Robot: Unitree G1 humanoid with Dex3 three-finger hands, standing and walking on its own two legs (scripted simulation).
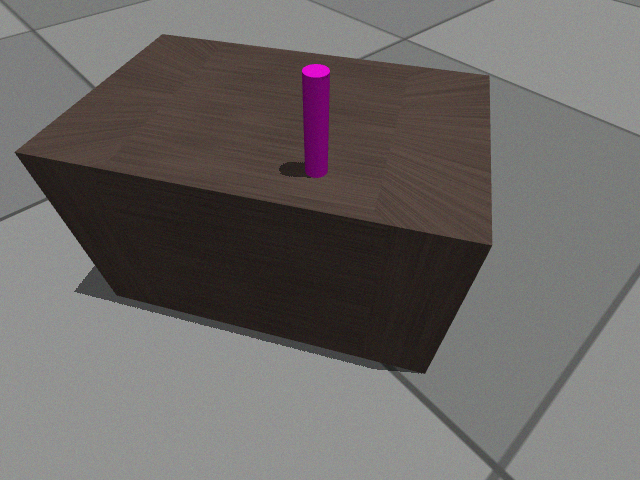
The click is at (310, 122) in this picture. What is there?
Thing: slim round
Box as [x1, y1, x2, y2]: [302, 64, 329, 177]
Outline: 311,64 305,66 302,69 305,172 310,176 319,177 324,175 327,171 329,69 324,65
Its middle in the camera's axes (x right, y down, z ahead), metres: -0.01 -0.24 +0.84
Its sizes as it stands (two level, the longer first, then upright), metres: 0.053 0.053 0.242
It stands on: a support 0.65 m high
